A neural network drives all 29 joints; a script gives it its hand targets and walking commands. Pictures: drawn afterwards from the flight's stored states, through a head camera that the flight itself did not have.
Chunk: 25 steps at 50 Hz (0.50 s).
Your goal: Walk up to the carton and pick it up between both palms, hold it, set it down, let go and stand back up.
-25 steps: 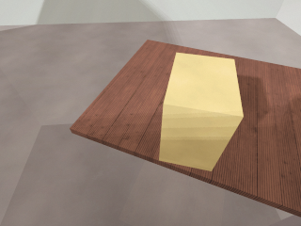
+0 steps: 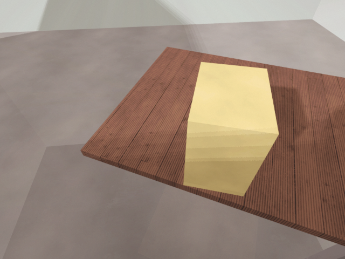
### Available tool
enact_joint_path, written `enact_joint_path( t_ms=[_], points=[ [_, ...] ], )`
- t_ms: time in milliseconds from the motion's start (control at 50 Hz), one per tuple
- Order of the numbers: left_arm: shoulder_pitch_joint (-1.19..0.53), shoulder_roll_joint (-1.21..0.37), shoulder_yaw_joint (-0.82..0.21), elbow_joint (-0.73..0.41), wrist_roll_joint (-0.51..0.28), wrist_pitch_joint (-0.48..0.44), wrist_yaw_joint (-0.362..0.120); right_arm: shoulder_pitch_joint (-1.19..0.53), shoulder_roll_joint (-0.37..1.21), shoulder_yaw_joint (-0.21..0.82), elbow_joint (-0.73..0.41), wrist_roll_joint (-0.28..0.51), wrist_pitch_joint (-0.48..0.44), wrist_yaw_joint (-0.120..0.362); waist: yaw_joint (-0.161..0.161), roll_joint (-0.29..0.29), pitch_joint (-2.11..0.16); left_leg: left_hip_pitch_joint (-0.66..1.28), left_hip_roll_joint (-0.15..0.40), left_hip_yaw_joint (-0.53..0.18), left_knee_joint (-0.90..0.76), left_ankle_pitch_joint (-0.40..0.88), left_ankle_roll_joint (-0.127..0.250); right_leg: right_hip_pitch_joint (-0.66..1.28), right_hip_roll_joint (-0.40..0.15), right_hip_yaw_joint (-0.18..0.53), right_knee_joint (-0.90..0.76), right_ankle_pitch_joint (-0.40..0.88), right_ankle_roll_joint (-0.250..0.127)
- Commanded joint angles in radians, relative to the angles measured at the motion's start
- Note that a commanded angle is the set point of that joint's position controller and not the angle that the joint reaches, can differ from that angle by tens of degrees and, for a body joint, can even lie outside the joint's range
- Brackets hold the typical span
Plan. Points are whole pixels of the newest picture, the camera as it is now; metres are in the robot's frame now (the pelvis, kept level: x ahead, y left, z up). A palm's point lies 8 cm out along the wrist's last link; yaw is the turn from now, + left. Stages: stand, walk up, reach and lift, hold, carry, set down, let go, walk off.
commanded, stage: stand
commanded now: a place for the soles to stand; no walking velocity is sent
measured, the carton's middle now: (222, 130) +0.41 -0.10 +0.07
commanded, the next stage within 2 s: reach and lift in 0.12 s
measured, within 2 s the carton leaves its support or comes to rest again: neither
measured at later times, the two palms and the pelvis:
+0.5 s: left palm (115, 251) +0.17 +0.17 -0.09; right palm out of the picture +0.12 -0.25 -0.10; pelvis -0.04 -0.03 -0.01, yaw -7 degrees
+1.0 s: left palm out of the picture +0.15 +0.18 -0.07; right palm out of the picture +0.11 -0.23 -0.07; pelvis -0.03 -0.04 +0.01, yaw -8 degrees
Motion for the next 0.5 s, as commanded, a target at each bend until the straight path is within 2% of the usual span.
enact_joint_path(
  t_ms=[0,100,120,140,160,200,240,280,300,340,360,400,440,480],
  points=[
    [0.096,0.127,0.024,-0.012,0.0,-0.011,0.008,0.052,-0.148,-0.027,-0.034,0.0,-0.016,-0.008,0.001,0.03,0.064,-0.082,0.08,-0.086,-0.121,0.189,0.047,-0.013,-0.084,0.135,-0.132,0.051,-0.066],
    [0.098,0.123,0.024,-0.006,0.0,-0.013,0.009,0.048,-0.144,-0.025,-0.027,0.0,-0.017,-0.009,0.001,0.022,0.068,-0.079,0.081,-0.08,-0.123,0.188,0.046,-0.014,-0.085,0.139,-0.137,0.059,-0.064],
    [-0.829,0.346,0.119,-0.497,-0.084,0.195,-0.002,-0.816,-0.1,-0.212,-0.236,-0.12,-0.025,0.028,-0.046,-0.065,-0.13,-0.253,0.058,0.097,0.01,-0.083,-0.023,-0.271,0.029,0.154,0.154,-0.144,-0.048],
    [-0.603,0.268,0.074,-0.431,-0.095,0.338,0.027,-0.635,-0.103,-0.25,-0.188,-0.162,0.059,0.053,-0.052,-0.068,-0.047,-0.339,0.056,0.124,0.046,-0.263,-0.028,-0.209,0.014,0.164,0.198,-0.242,-0.051],
    [-0.578,0.24,0.07,-0.493,-0.114,0.431,0.035,-0.605,-0.127,-0.228,-0.266,-0.138,0.125,0.077,-0.037,-0.065,-0.131,-0.34,0.056,0.129,0.062,-0.213,-0.025,-0.18,0.008,0.174,0.231,-0.167,-0.048],
    [-0.536,0.177,0.075,-0.609,-0.114,0.576,0.05,-0.49,-0.133,-0.171,-0.306,-0.074,0.211,0.118,0.0,0.038,-0.232,-0.233,0.066,0.129,0.105,-0.11,-0.055,-0.263,0.011,0.17,0.281,-0.044,-0.05],
    [-0.49,0.12,0.083,-0.696,-0.083,0.695,0.048,-0.435,-0.187,-0.098,-0.28,0.014,0.258,0.135,-0.008,0.143,-0.279,-0.026,0.096,0.088,0.135,0.234,-0.098,-0.377,0.062,0.111,0.316,0.099,-0.055],
    [-0.381,0.075,0.118,-0.778,-0.058,0.77,0.025,-0.363,-0.246,-0.045,-0.302,0.09,0.279,0.127,-0.035,0.145,-0.364,0.18,0.103,0.059,0.151,0.489,-0.121,-0.355,0.099,0.091,0.272,0.216,-0.06],
    [-0.296,0.068,0.142,-0.806,-0.034,0.794,0.008,-0.32,-0.274,-0.024,-0.316,0.118,0.281,0.111,-0.04,0.12,-0.377,0.249,0.092,0.066,0.144,0.549,-0.127,-0.312,0.109,0.093,0.224,0.297,-0.059],
    [-0.164,0.06,0.192,-0.834,0.029,0.837,-0.029,-0.266,-0.281,-0.004,-0.348,0.157,0.295,0.069,-0.03,0.061,-0.306,0.261,0.062,0.101,0.076,0.432,-0.123,-0.193,0.118,0.102,0.102,0.339,-0.052],
    [-0.112,0.062,0.207,-0.851,0.047,0.848,-0.044,-0.254,-0.272,0.004,-0.396,0.165,0.295,0.044,-0.022,0.025,-0.259,0.235,0.043,0.124,0.049,0.381,-0.113,-0.154,0.115,0.109,0.065,0.386,-0.043],
    [-0.075,0.079,0.226,-0.864,0.067,0.848,-0.065,-0.249,-0.238,0.022,-0.491,0.161,0.298,0.004,0.002,-0.044,-0.149,0.203,0.013,0.157,-0.01,0.228,-0.081,-0.15,0.097,0.134,-0.001,0.369,-0.011],
    [-0.1,0.105,0.238,-0.864,0.094,0.828,-0.065,-0.252,-0.183,0.025,-0.564,0.144,0.307,-0.013,0.039,-0.038,-0.06,0.113,0.001,0.191,-0.07,0.106,-0.058,-0.123,0.085,0.162,-0.05,0.239,0.009],
    [-0.151,0.13,0.243,-0.892,0.087,0.775,-0.056,-0.264,-0.126,0.019,-0.671,0.119,0.291,-0.013,0.066,-0.039,-0.045,0.079,0.007,0.212,-0.09,0.093,-0.046,-0.133,0.064,0.199,-0.08,0.201,0.025]
  ],
)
